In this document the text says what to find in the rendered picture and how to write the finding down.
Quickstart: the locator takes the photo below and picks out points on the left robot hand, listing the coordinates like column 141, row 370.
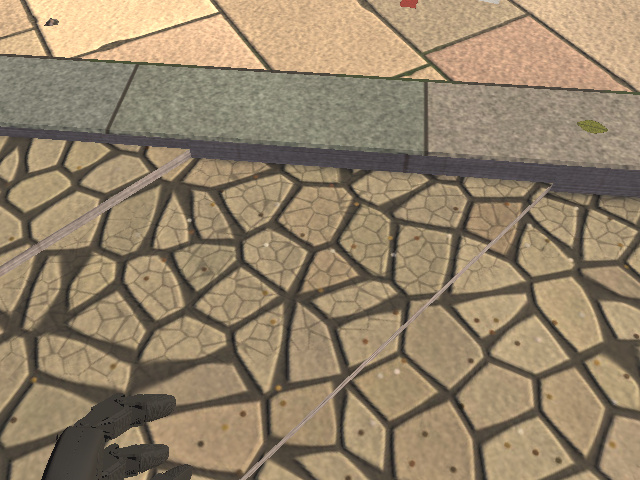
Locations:
column 79, row 452

